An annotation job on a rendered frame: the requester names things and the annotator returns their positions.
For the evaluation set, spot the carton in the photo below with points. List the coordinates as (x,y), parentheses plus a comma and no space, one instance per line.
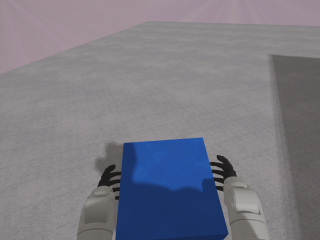
(168,192)

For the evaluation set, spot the left robot hand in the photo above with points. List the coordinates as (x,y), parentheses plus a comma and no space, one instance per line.
(106,176)

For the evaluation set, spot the left robot forearm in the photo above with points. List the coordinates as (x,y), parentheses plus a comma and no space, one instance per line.
(97,215)

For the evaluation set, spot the right robot hand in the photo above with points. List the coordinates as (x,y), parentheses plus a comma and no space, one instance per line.
(228,170)

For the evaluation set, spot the right robot forearm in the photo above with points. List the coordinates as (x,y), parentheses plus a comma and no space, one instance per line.
(245,213)

